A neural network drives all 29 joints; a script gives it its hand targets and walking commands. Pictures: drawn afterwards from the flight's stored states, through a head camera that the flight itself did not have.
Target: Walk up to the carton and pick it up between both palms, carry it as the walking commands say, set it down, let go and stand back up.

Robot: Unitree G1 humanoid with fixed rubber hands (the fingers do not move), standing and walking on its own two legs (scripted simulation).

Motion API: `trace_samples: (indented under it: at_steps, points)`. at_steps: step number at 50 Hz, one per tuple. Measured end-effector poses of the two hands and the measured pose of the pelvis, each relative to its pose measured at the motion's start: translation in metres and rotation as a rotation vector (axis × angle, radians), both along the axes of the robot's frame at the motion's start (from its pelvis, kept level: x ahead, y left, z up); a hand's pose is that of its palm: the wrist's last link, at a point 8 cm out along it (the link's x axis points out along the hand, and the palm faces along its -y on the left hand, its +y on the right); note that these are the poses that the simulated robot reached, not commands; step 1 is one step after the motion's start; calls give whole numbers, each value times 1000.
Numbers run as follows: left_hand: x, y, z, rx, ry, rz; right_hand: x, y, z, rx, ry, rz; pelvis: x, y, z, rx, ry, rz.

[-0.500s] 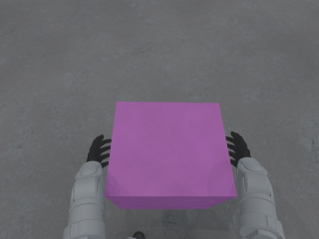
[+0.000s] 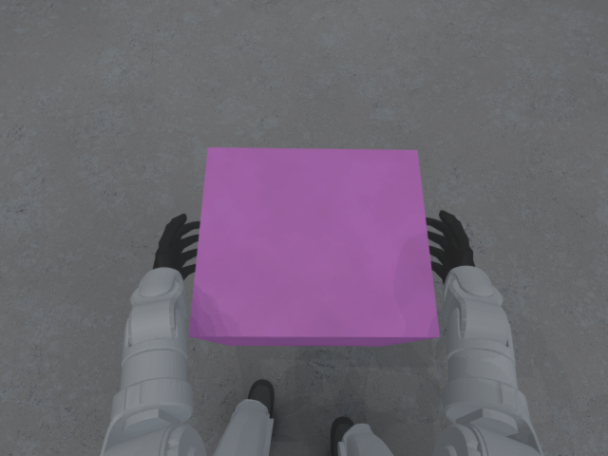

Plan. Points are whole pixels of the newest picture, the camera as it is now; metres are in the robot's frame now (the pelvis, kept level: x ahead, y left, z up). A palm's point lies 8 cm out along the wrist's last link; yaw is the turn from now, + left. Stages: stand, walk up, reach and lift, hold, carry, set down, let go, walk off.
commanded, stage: set down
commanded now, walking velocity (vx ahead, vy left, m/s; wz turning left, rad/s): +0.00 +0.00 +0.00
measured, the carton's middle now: (309, 262) +0.41 +0.02 -0.18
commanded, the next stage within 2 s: none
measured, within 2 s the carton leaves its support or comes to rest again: neither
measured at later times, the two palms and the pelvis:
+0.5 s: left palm (203, 260) +0.40 +0.19 -0.15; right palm (447, 262) +0.41 -0.20 -0.13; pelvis -0.04 +0.01 -0.08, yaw -3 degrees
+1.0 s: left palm (221, 259) +0.43 +0.18 -0.25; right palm (426, 263) +0.44 -0.20 -0.23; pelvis -0.04 +0.01 -0.14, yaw -5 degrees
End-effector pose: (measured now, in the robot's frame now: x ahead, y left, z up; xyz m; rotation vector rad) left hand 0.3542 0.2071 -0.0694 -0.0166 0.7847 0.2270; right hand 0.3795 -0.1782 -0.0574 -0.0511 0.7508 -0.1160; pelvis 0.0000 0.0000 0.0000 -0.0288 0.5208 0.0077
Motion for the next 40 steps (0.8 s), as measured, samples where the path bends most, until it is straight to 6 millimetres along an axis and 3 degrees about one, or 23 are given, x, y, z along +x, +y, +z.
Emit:
trace_samples:
  at_steps: [12, 25, 32, 40]
  points:
    - [18, -12, -48, -19, -11, -31, 3, -14, -43, 11, -15, -30, -21, 14, -35, -5, 145, -27]
    - [41, -19, -81, -7, -34, -34, 31, -20, -72, 26, -48, -37, -44, 10, -77, -6, 228, -36]
    - [57, -20, -104, -6, -31, -45, 45, -24, -95, 60, -49, -4, -45, 4, -92, 1, 270, -47]
    - [65, -12, -137, 16, -9, -43, 54, -15, -136, 60, -36, -14, -37, 4, -110, 1, 333, -48]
